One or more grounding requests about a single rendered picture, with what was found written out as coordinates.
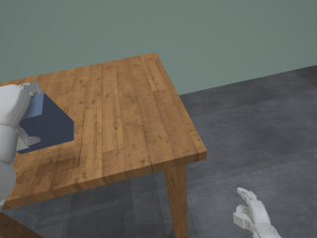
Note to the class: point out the robot right forearm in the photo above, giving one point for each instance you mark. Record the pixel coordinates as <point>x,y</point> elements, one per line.
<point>264,230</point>

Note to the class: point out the robot left forearm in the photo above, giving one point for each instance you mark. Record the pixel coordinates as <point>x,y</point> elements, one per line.
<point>8,152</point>

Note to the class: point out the sponge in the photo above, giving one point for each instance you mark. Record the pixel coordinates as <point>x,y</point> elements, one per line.
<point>46,120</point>

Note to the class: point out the table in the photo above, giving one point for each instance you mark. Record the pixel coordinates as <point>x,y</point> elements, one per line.
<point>128,121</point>

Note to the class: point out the robot right hand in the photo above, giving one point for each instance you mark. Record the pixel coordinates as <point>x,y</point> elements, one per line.
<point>247,217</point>

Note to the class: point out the robot left hand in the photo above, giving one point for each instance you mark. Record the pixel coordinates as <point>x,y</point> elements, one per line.
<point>14,103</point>

